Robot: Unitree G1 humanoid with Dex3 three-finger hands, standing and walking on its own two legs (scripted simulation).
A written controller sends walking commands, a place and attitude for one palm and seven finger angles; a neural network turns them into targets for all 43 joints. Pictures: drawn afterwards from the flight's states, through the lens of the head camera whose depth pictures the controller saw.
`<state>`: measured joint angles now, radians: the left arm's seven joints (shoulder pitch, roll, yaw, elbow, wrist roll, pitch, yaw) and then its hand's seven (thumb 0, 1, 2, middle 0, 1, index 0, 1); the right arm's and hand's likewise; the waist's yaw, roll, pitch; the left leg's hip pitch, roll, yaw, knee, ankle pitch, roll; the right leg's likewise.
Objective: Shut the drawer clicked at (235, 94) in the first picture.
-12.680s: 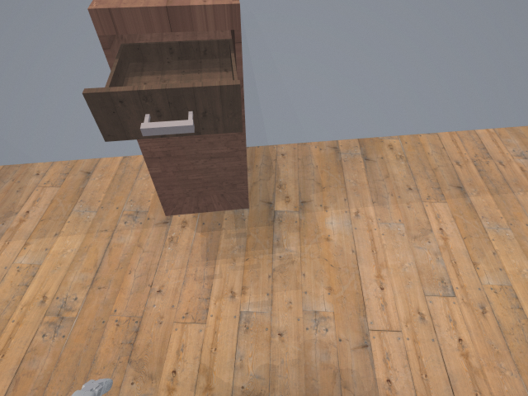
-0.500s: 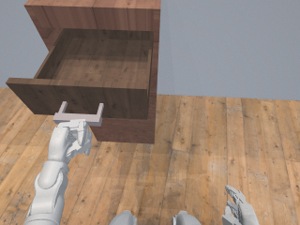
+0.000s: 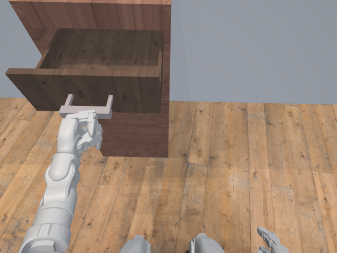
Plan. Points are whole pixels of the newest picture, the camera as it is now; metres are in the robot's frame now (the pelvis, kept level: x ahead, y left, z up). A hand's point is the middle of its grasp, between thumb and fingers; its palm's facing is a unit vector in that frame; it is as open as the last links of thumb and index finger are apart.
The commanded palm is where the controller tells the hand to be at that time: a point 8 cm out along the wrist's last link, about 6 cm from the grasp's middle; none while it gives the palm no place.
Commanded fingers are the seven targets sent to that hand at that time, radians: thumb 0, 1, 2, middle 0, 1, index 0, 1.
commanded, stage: push the drawer shut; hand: left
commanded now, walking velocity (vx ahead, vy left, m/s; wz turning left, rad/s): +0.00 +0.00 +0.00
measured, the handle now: (88, 105) +0.45 +0.21 +0.06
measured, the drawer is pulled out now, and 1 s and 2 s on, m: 0.18 0.05 0.00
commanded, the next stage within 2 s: pull the fist back off the drawer in 1.70 s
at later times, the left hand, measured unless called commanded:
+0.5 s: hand (105, 114) +0.43 +0.17 +0.05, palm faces +0.01 -1.00 -0.05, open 3.4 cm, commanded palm +0.42 +0.22 +0.06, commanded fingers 0.00 0.90 0.90 -1.40 -1.60 -1.40 -1.60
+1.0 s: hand (106, 93) +0.50 +0.18 +0.05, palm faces +0.00 -1.00 -0.03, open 3.3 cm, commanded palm +0.49 +0.23 +0.06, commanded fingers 0.00 0.90 0.90 -1.40 -1.60 -1.40 -1.60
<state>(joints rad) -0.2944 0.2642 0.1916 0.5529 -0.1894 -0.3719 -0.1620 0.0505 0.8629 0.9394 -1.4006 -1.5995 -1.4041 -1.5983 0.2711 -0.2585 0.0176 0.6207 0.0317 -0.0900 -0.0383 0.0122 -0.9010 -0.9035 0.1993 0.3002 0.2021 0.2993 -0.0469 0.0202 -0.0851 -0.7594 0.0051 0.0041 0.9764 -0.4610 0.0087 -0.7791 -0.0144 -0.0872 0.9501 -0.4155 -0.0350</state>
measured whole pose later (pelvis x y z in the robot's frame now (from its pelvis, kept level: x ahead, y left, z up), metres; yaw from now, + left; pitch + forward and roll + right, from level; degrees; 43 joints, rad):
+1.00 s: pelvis +0.00 +0.01 -0.01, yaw -2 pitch +21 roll -2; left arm -0.85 0.46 0.38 1.14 -0.09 -0.44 -0.21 0.04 0.82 0.91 -1.40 -1.60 -1.40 -1.60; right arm 0.36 -0.27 0.03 0.65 0.00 0.01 -0.02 0.01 -0.90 -0.90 0.20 0.30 0.20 0.30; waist -0.16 0.02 -0.09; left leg -0.93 0.03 0.01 1.04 -0.47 0.02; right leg -0.94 0.01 -0.08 0.98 -0.40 -0.03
